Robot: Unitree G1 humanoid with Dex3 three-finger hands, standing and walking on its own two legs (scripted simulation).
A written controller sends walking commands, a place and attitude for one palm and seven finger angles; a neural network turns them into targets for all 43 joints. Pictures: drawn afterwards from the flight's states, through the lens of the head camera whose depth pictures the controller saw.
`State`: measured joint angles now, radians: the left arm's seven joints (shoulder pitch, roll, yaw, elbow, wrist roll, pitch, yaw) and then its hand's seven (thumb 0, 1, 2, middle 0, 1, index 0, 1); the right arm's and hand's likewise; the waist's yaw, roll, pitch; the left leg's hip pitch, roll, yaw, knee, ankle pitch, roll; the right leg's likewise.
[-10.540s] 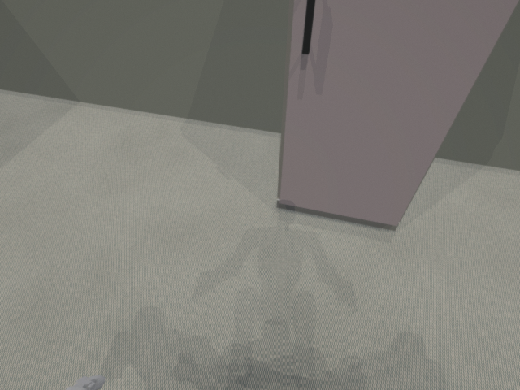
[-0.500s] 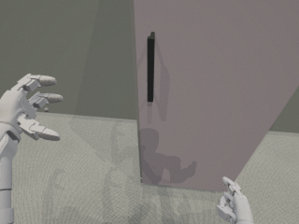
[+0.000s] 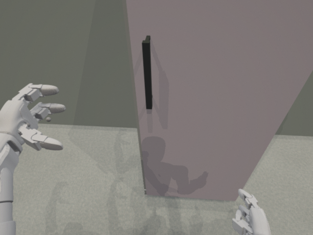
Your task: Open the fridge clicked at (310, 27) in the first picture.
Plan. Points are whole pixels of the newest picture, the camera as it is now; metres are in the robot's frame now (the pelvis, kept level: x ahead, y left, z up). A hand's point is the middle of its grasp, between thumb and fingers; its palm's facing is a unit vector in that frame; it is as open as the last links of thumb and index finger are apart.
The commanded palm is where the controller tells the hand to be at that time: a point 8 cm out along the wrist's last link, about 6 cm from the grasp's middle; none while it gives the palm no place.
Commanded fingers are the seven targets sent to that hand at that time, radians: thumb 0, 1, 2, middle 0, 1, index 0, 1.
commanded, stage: move the hooked fingers beside the handle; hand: left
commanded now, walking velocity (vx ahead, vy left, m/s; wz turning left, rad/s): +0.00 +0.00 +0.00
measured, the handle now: (148, 75) +0.52 +0.09 +0.19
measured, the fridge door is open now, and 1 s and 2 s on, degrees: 0 0 0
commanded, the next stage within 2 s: none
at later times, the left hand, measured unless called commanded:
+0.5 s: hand (74, 107) +0.32 +0.24 +0.20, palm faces +0.10 -0.99 -0.04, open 14.0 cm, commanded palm +0.30 +0.28 +0.21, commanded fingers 0.00 -0.50 0.30 -0.30 -1.20 -0.30 -1.20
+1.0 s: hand (98, 95) +0.38 +0.20 +0.20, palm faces +0.08 -1.00 -0.01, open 14.0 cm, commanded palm +0.35 +0.25 +0.20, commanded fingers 0.00 -0.50 0.30 -0.30 -1.20 -0.30 -1.20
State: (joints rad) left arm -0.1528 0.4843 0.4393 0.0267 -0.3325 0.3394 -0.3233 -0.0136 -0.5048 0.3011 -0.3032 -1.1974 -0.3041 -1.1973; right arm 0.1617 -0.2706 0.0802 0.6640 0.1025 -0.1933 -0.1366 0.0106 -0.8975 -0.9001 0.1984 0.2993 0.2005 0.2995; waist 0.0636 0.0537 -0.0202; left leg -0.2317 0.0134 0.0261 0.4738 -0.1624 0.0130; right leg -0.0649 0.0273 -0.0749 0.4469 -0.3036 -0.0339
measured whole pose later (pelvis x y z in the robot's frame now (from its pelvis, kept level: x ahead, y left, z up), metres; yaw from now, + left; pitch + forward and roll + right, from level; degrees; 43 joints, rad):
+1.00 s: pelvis +0.02 -0.01 +0.00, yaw -2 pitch -2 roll +0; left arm -0.41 0.37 0.30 0.23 -0.25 0.33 -0.16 -0.01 -0.50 0.30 -0.30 -1.20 -0.30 -1.20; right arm 0.19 -0.27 0.05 0.70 0.09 -0.12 -0.12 0.01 -0.90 -0.90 0.20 0.30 0.20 0.30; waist 0.01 0.03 -0.04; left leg -0.24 0.02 0.05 0.45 -0.17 0.01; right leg -0.09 0.03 -0.05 0.44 -0.31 -0.04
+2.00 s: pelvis +0.03 -0.01 +0.00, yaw -3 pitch +1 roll +0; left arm -0.65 0.33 0.28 0.56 -0.17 0.21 -0.04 -0.01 -0.50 0.30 -0.30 -1.20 -0.30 -1.20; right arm 0.30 -0.26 0.01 0.72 0.07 -0.08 -0.09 0.01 -0.90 -0.90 0.20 0.30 0.20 0.30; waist -0.04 0.03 -0.05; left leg -0.28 0.03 0.07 0.45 -0.19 0.00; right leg -0.13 0.04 -0.02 0.43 -0.31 -0.04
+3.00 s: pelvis +0.02 -0.01 +0.00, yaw -2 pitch +0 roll +0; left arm -0.69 0.23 0.21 0.57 -0.17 0.22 0.04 -0.01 -0.50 0.30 -0.30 -1.20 -0.30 -1.20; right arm 0.26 -0.25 0.02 0.73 0.07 -0.07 -0.08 0.01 -0.90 -0.90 0.20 0.30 0.20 0.30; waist -0.03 0.03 -0.05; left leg -0.27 0.03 0.06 0.44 -0.17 0.00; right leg -0.13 0.04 -0.03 0.43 -0.30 -0.04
